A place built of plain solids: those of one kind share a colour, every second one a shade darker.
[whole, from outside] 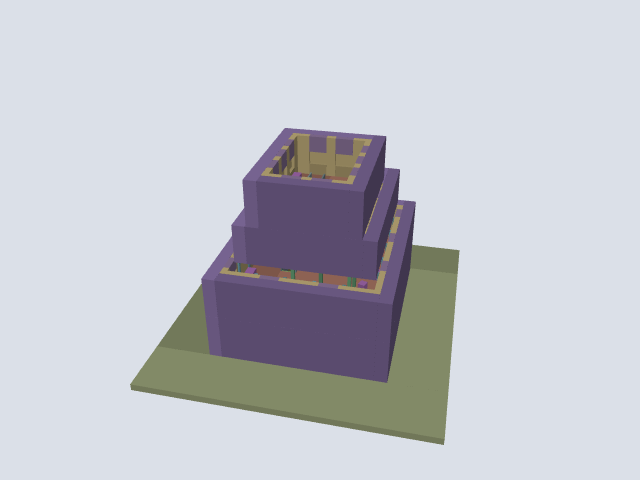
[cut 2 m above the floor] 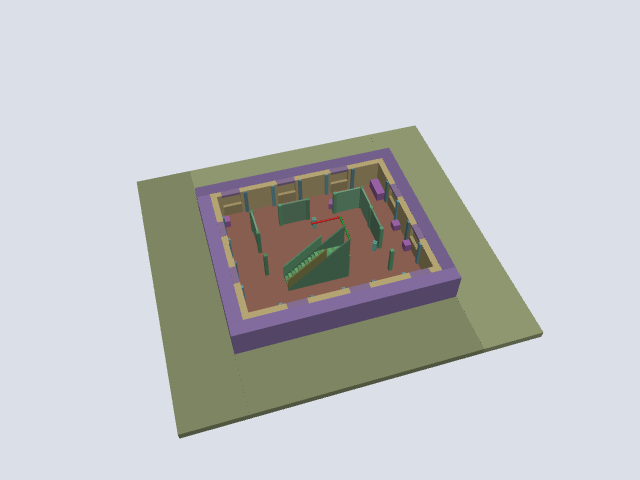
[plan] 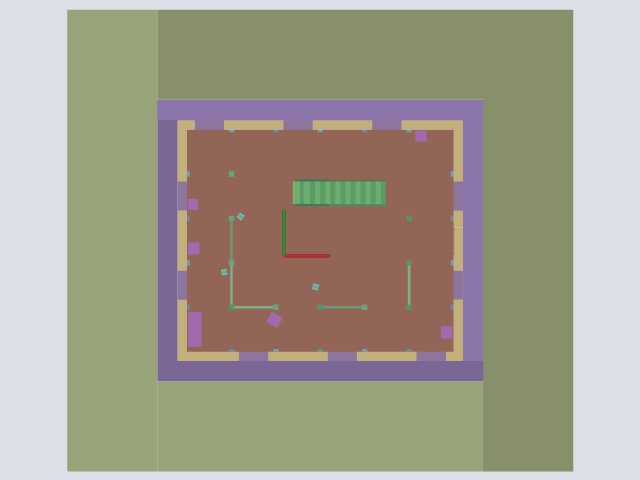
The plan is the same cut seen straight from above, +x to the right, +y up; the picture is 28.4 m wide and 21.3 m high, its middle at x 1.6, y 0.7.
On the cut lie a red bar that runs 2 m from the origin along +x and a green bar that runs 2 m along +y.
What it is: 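A castle tower; a broad house of two floors, an attic in its roof, a lookout on its ridge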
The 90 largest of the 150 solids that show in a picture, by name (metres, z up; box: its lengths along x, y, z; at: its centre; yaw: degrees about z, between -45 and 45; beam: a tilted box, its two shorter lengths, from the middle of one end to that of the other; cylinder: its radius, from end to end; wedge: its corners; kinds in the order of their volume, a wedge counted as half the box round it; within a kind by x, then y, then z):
{
 "wall_fill_storey_1": {"box": [0.9, 10.69, 3.84], "at": [-5.17, 0.67, 1.42]},
 "wall_fill_storey_2": {"box": [0.9, 10.69, 3.0], "at": [-5.17, 0.67, 4.84]},
 "wall_fill_storey_3": {"box": [0.9, 7.88, 2.87], "at": [-2.78, 0.67, 7.77]},
 "wall_fill_storey_4": {"box": [0.9, 5.91, 3.36], "at": [-2.78, 0.67, 10.89]},
 "wall_fill_storey_5": {"box": [14.46, 0.9, 3.84], "at": [1.61, -5.12, 1.42]},
 "wall_fill_storey_6": {"box": [14.46, 0.9, 3.0], "at": [1.61, -5.12, 4.84]},
 "wall_fill_storey_7": {"box": [9.68, 0.9, 3.36], "at": [1.61, -2.73, 10.89]},
 "wall_fill_storey_8": {"box": [9.68, 0.9, 3.36], "at": [1.61, 4.08, 10.89]},
 "wall_fill_storey_9": {"box": [14.46, 0.9, 3.84], "at": [1.61, 6.47, 1.42]},
 "wall_fill_storey_10": {"box": [14.46, 0.9, 3.0], "at": [1.61, 6.47, 4.84]},
 "wall_fill_storey_11": {"box": [11.65, 0.9, 2.87], "at": [2.6, -3.72, 7.77]},
 "wall_fill_storey_12": {"box": [11.65, 0.9, 2.87], "at": [2.6, 5.06, 7.77]},
 "wall_fill_storey_13": {"box": [0.9, 5.91, 3.36], "at": [6.0, 0.67, 10.89]},
 "wall_fill_storey_14": {"box": [0.9, 10.69, 3.84], "at": [8.39, 0.67, 1.42]},
 "ground_garden_1": {"box": [4.0, 20.49, 0.5], "at": [-7.62, 0.67, -0.27]},
 "ground_garden_2": {"box": [14.46, 4.0, 0.5], "at": [1.61, -7.57, -0.27]},
 "ground_garden_3": {"box": [14.46, 4.0, 0.5], "at": [1.61, 8.92, -0.27]},
 "ground_garden_4": {"box": [4.0, 20.49, 0.5], "at": [10.84, 0.67, -0.27]},
 "floor_storey_1": {"box": [4.69, 1.2, 0.36], "at": [-1.95, 2.79, 3.52]},
 "floor_storey_2": {"box": [11.82, 6.45, 0.36], "at": [1.61, -1.03, 3.52]},
 "floor_storey_3": {"box": [7.04, 2.52, 0.36], "at": [1.61, -0.6, 9.39]},
 "floor_storey_4": {"box": [11.82, 9.85, 0.55], "at": [1.61, 0.67, -0.28]},
 "floor_storey_5": {"box": [11.82, 2.21, 0.36], "at": [1.61, 4.5, 3.52]},
 "wall_storey_1": {"box": [0.42, 2.73, 3.49], "at": [-4.51, -3.31, 1.59]},
 "wall_storey_2": {"box": [0.42, 2.73, 3.0], "at": [-4.51, -3.31, 4.84]},
 "wall_storey_3": {"box": [0.42, 2.64, 3.49], "at": [-4.51, 0.67, 1.59]},
 "wall_storey_4": {"box": [0.42, 2.64, 3.0], "at": [-4.51, 0.67, 4.84]},
 "wall_storey_5": {"box": [0.42, 2.73, 3.49], "at": [-4.51, 4.65, 1.59]},
 "wall_storey_6": {"box": [0.42, 2.73, 3.0], "at": [-4.51, 4.65, 4.84]},
 "wall_storey_7": {"box": [0.76, 0.42, 3.49], "at": [-4.34, 5.81, 1.59]},
 "wall_storey_8": {"box": [2.73, 0.42, 3.49], "at": [-3.36, -4.46, 1.59]},
 "wall_storey_9": {"box": [2.73, 0.42, 3.0], "at": [-3.36, -4.46, 4.84]},
 "wall_storey_10": {"box": [0.42, 1.32, 3.36], "at": [-2.12, -1.62, 10.89]},
 "wall_storey_11": {"box": [0.42, 1.32, 3.36], "at": [-2.12, 2.97, 10.89]},
 "wall_storey_12": {"box": [1.32, 0.42, 3.36], "at": [-1.67, -2.07, 10.89]},
 "wall_storey_13": {"box": [1.32, 0.42, 3.36], "at": [-1.67, 3.42, 10.89]},
 "wall_storey_14": {"box": [2.64, 0.42, 3.49], "at": [-1.34, 5.81, 1.59]},
 "wall_storey_15": {"box": [2.64, 0.42, 3.0], "at": [-1.34, 5.81, 4.84]},
 "wall_storey_16": {"box": [5.26, 0.42, 2.87], "at": [0.3, -3.06, 7.77]},
 "wall_storey_17": {"box": [2.64, 0.42, 3.49], "at": [0.63, -4.46, 1.59]},
 "wall_storey_18": {"box": [2.64, 0.42, 3.0], "at": [0.63, -4.46, 4.84]},
 "wall_storey_19": {"box": [0.67, 0.42, 3.36], "at": [0.63, 3.42, 10.89]},
 "wall_storey_20": {"box": [0.67, 0.42, 3.36], "at": [2.6, 3.42, 10.89]},
 "wall_storey_21": {"box": [2.64, 0.42, 3.49], "at": [2.6, 5.81, 1.59]},
 "wall_storey_22": {"box": [2.64, 0.42, 3.49], "at": [4.57, -4.46, 1.59]},
 "wall_storey_23": {"box": [2.64, 0.42, 3.0], "at": [4.57, -4.46, 4.84]},
 "wall_storey_24": {"box": [1.32, 0.42, 3.36], "at": [4.89, 3.42, 10.89]},
 "wall_storey_25": {"box": [0.42, 1.32, 3.36], "at": [5.34, -1.62, 10.89]},
 "wall_storey_26": {"box": [0.42, 1.3, 1.21], "at": [5.34, -0.31, 9.81]},
 "wall_storey_27": {"box": [0.42, 0.67, 3.36], "at": [5.34, 0.67, 10.89]},
 "wall_storey_28": {"box": [0.42, 1.3, 1.21], "at": [5.34, 1.66, 9.81]},
 "wall_storey_29": {"box": [0.42, 1.32, 3.36], "at": [5.34, 2.97, 10.89]},
 "wall_storey_30": {"box": [2.73, 0.42, 3.49], "at": [6.58, 5.81, 1.59]},
 "wall_storey_31": {"box": [0.76, 0.42, 3.49], "at": [7.56, -4.46, 1.59]},
 "wall_storey_32": {"box": [0.42, 2.73, 3.49], "at": [7.73, -3.31, 1.59]},
 "wall_storey_33": {"box": [0.42, 0.72, 3.49], "at": [7.73, -0.29, 1.59]},
 "wall_storey_34": {"box": [0.42, 0.72, 3.49], "at": [7.73, 1.63, 1.59]},
 "wall_storey_35": {"box": [0.42, 2.73, 3.49], "at": [7.73, 4.65, 1.59]},
 "wall_storey_36": {"box": [0.38, 1.2, 2.1], "at": [7.75, 0.67, 1.05]},
 "wall_head_storey_1": {"box": [0.42, 1.3, 1.54], "at": [-4.51, -1.3, 2.57]},
 "wall_head_storey_2": {"box": [0.42, 1.3, 1.54], "at": [-4.51, 2.64, 2.57]},
 "wall_head_storey_3": {"box": [1.3, 0.42, 1.54], "at": [-3.31, 5.81, 2.57]},
 "wall_head_storey_4": {"box": [1.3, 0.42, 1.54], "at": [-1.34, -4.46, 2.57]},
 "wall_head_storey_5": {"box": [1.3, 0.42, 1.2], "at": [-0.36, -2.07, 11.97]},
 "wall_head_storey_6": {"box": [1.3, 0.42, 1.2], "at": [-0.36, 3.42, 11.97]},
 "wall_head_storey_7": {"box": [1.3, 0.42, 1.54], "at": [0.63, 5.81, 2.57]},
 "wall_head_storey_8": {"box": [1.3, 0.42, 1.2], "at": [1.61, -2.07, 11.97]},
 "wall_head_storey_9": {"box": [1.3, 0.42, 1.2], "at": [1.61, 3.42, 11.97]},
 "wall_head_storey_10": {"box": [1.3, 0.42, 1.54], "at": [2.6, -4.46, 2.57]},
 "wall_head_storey_11": {"box": [1.3, 0.42, 1.2], "at": [3.58, -2.07, 11.97]},
 "wall_head_storey_12": {"box": [1.3, 0.42, 1.2], "at": [3.58, 3.42, 11.97]},
 "wall_head_storey_13": {"box": [1.3, 0.42, 1.54], "at": [4.57, 5.81, 2.57]},
 "wall_head_storey_14": {"box": [0.42, 1.3, 1.2], "at": [5.34, 1.66, 11.97]},
 "wall_head_storey_15": {"box": [1.3, 0.42, 1.54], "at": [6.54, -4.46, 2.57]},
 "wall_head_storey_16": {"box": [0.42, 1.3, 1.54], "at": [7.73, -1.3, 2.57]},
 "wall_head_storey_17": {"box": [0.42, 1.3, 1.54], "at": [7.73, 2.64, 2.57]},
 "step_1": {"box": [0.28, 1.0, 3.55], "at": [0.57, 2.79, 1.73]},
 "step_2": {"box": [0.28, 1.0, 3.36], "at": [0.8, 2.79, 1.63]},
 "step_3": {"box": [0.28, 1.0, 3.17], "at": [1.02, 2.79, 1.53]},
 "step_4": {"box": [0.28, 1.0, 2.97], "at": [1.24, 2.79, 1.44]},
 "step_5": {"box": [0.28, 1.0, 2.78], "at": [1.47, 2.79, 1.34]},
 "step_6": {"box": [0.28, 1.0, 2.58], "at": [1.69, 2.79, 1.24]},
 "step_7": {"box": [0.28, 1.0, 2.39], "at": [1.92, 2.79, 1.14]},
 "screen_storey_1": {"box": [0.12, 1.73, 3.34], "at": [-2.33, -1.3, 1.67]},
 "screen_storey_2": {"box": [0.12, 1.73, 3.34], "at": [-2.33, 0.67, 1.67]},
 "screen_storey_3": {"box": [1.73, 0.12, 3.34], "at": [-1.34, -2.28, 1.67]},
 "screen_storey_4": {"box": [1.73, 0.12, 3.34], "at": [2.6, -2.28, 1.67]},
 "screen_storey_5": {"box": [0.12, 1.73, 3.34], "at": [5.55, -1.3, 1.67]},
 "wall_1": {"wedge": [[0.49, 2.19, -0.05], [0.49, 2.19, 3.79], [0.49, 2.29, -0.05], [0.49, 2.29, 3.79], [4.55, 2.19, -0.05], [4.55, 2.19, 0.26], [4.55, 2.29, -0.05], [4.55, 2.29, 0.26]]},
 "wall_2": {"wedge": [[0.49, 3.29, -0.05], [0.49, 3.29, 3.79], [0.49, 3.4, -0.05], [0.49, 3.4, 3.79], [4.55, 3.29, -0.05], [4.55, 3.29, 0.26], [4.55, 3.4, -0.05], [4.55, 3.4, 0.26]]}
}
